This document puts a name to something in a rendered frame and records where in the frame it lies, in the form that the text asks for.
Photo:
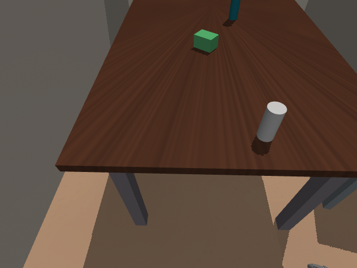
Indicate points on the table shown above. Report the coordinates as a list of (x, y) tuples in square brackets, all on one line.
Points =
[(161, 106)]

